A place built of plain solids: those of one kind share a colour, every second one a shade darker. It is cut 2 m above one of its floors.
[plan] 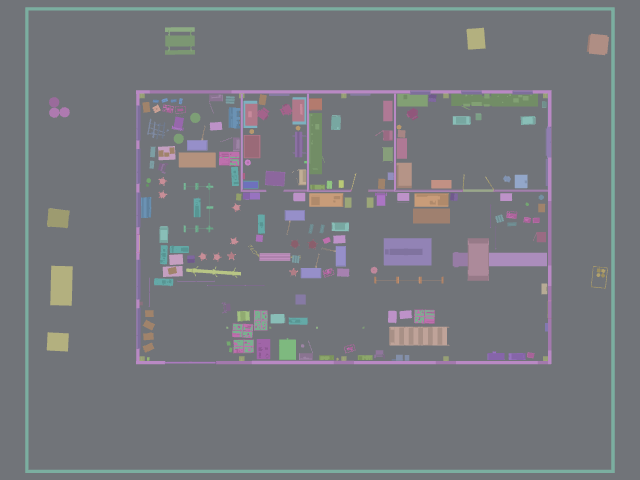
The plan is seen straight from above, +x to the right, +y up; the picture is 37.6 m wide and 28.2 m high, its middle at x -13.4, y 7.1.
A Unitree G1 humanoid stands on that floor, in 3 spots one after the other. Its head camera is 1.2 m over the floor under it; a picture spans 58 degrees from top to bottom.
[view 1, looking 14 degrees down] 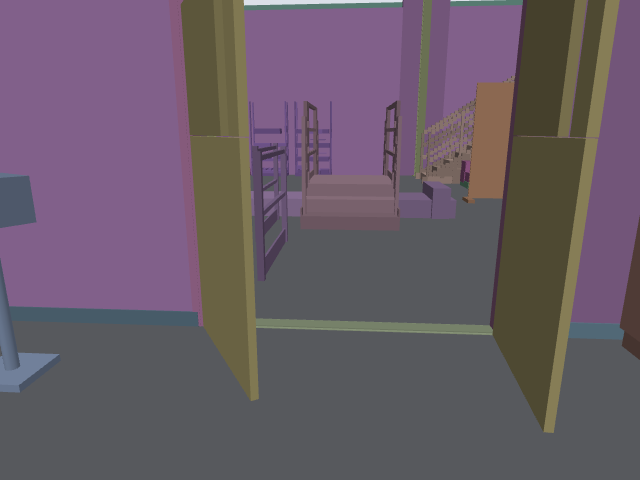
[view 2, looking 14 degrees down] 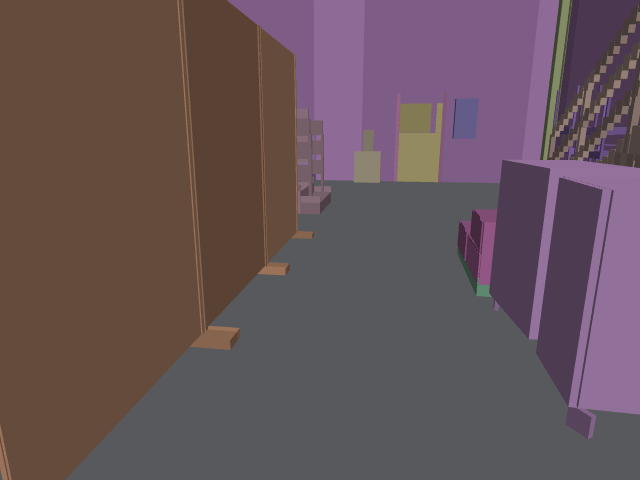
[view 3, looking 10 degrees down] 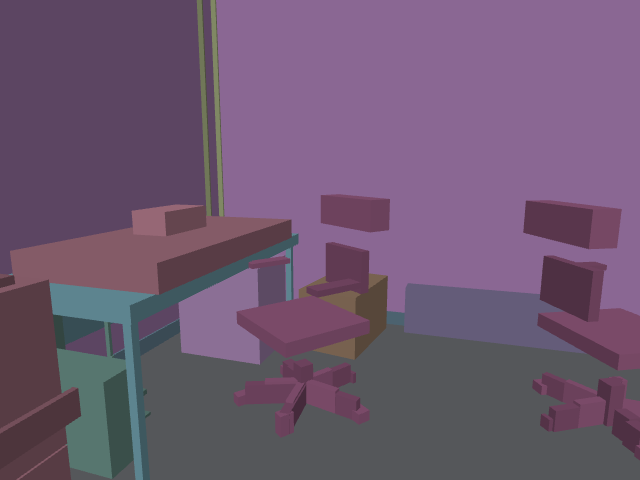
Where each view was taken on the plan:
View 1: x -4.10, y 12.55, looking -86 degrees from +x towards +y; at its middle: ground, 4.96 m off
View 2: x -11.05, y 3.70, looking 9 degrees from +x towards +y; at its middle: ground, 4.96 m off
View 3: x -16.05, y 12.55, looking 108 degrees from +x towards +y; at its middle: wall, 3.36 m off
